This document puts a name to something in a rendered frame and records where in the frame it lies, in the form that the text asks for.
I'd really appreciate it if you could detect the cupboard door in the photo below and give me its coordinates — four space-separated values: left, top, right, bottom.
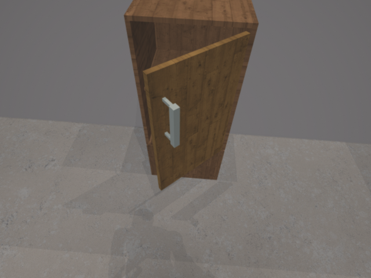
143 31 250 190

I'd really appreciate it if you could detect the handle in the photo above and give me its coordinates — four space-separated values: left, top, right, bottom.
162 97 180 148

